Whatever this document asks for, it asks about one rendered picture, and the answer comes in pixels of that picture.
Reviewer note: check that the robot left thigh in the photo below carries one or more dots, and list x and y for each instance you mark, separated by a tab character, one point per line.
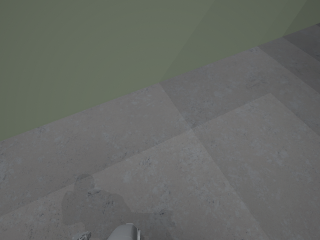
126	232

